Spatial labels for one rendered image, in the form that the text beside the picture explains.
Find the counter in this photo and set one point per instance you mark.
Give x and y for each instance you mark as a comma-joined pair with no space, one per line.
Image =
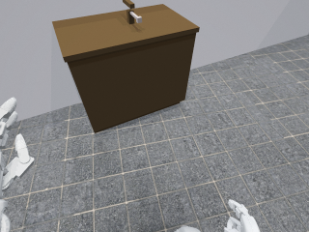
124,70

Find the robot left hand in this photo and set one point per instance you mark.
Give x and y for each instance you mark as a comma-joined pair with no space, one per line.
20,164

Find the tap lever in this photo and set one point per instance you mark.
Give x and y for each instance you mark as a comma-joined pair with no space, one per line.
138,18

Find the robot right hand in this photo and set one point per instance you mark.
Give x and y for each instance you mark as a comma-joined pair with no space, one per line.
247,223

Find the left robot forearm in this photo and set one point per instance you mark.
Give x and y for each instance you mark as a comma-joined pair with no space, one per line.
5,223

